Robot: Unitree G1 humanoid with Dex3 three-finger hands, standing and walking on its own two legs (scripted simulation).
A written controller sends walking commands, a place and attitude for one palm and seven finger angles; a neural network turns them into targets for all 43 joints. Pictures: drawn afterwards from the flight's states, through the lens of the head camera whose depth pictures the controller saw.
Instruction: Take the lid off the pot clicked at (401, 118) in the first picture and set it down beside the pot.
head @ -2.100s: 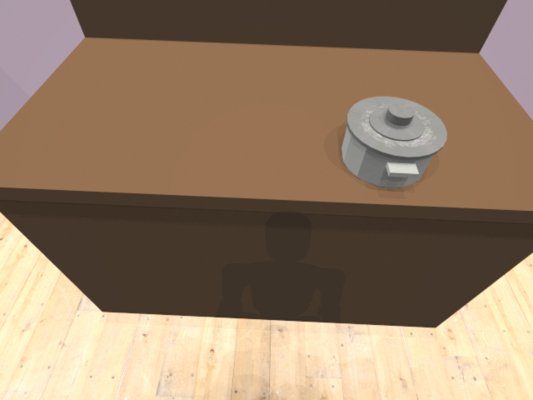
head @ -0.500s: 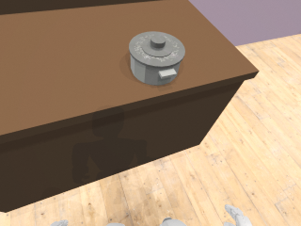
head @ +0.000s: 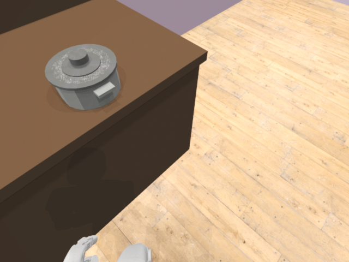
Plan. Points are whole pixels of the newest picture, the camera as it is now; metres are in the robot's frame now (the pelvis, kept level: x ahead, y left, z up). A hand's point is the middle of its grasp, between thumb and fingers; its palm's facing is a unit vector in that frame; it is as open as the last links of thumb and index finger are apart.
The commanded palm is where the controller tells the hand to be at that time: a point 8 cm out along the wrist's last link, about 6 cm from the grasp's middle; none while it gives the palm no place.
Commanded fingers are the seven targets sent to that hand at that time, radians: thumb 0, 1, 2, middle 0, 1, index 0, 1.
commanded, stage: walk to a spot facing it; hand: left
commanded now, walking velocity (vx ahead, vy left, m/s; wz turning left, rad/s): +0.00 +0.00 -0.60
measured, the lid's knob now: (78, 57) +0.59 +0.27 +0.11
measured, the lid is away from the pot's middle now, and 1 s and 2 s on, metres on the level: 0.00 0.00 0.00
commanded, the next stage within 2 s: none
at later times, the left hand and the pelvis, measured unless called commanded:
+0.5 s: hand (103, 253) +0.16 +0.19 -0.16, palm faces -0.28 -0.94 -0.20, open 7.4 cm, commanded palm none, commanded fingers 0.00 0.90 0.90 -0.20 -0.30 -0.20 -0.30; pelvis +0.00 +0.02 +0.01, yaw -19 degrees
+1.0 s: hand (128, 238) +0.19 +0.14 -0.17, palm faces -0.53 -0.83 -0.18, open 7.4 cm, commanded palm none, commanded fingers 0.00 0.90 0.90 -0.20 -0.30 -0.20 -0.30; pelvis +0.01 +0.01 +0.00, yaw -36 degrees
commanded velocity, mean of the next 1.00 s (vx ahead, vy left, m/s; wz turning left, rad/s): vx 0.00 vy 0.00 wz -0.60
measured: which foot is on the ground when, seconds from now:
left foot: up 0.00-0.16, down 0.18-0.58, up 0.60-0.90, down 0.92-1.00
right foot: down 0.00-0.18, up 0.20-0.56, down 0.58-0.92, up 0.94-1.00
